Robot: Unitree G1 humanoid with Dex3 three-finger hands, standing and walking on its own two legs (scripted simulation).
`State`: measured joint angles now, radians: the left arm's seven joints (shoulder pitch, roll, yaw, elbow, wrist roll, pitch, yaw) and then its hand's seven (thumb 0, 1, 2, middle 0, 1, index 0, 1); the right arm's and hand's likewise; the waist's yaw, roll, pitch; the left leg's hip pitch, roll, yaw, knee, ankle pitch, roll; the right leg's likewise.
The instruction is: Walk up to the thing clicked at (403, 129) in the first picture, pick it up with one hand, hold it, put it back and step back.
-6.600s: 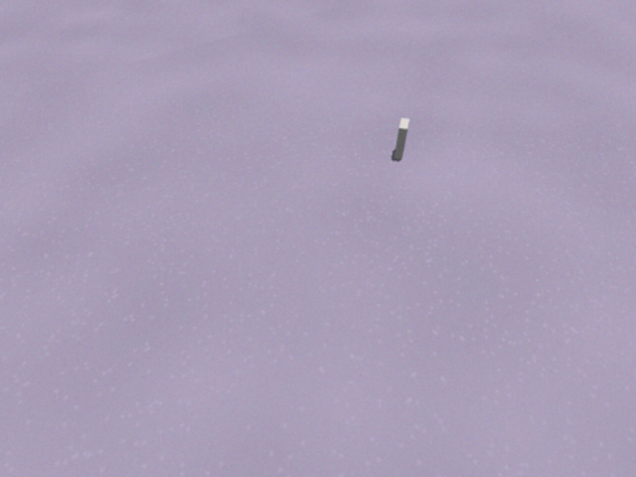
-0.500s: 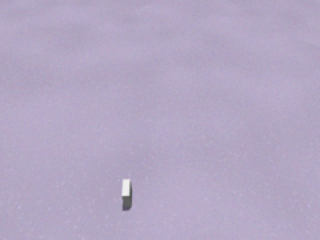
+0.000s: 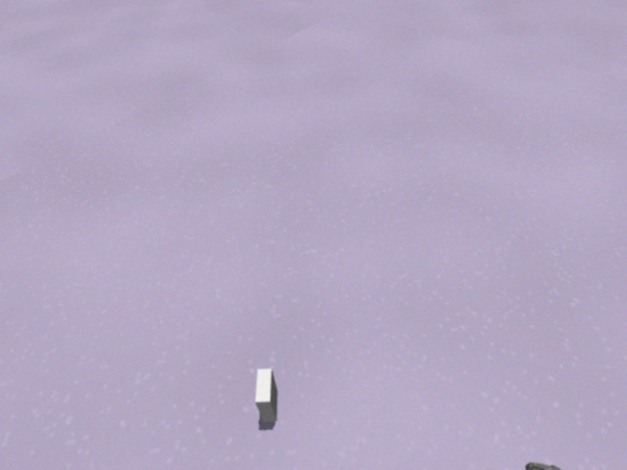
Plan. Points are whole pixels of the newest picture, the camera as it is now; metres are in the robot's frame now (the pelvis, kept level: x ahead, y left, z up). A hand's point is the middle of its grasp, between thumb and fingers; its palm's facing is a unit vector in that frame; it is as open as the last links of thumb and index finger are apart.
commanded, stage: walk up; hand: left
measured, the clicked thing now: (267, 396) +0.44 +0.20 -0.69
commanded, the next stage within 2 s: stand in 0.78 s
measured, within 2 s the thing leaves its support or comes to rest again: neither
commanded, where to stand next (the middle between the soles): +0.04 +0.00 m, yaw -1 degrees
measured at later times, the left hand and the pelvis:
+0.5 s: hand out of the picture +0.09 +0.25 -0.16, palm faces -0.02 -0.95 -0.31, open 7.4 cm; pelvis +0.01 +0.01 +0.00, yaw -1 degrees
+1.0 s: hand out of the picture +0.09 +0.26 -0.15, palm faces -0.03 -0.94 -0.33, open 7.4 cm; pelvis +0.01 +0.01 +0.00, yaw -1 degrees
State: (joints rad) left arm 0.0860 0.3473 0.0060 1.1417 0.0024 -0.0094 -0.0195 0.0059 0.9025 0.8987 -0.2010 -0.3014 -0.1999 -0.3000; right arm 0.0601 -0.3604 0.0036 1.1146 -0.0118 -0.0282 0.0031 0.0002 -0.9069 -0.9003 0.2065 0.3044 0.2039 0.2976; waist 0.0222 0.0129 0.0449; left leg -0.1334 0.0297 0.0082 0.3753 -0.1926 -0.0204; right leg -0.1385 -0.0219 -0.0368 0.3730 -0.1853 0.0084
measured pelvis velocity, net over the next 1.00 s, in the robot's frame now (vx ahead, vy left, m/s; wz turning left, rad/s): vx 0.01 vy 0.01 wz -0.02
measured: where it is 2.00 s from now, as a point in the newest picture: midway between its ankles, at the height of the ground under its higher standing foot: outside the picture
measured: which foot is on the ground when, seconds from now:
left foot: down 0.00-1.00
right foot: down 0.00-1.00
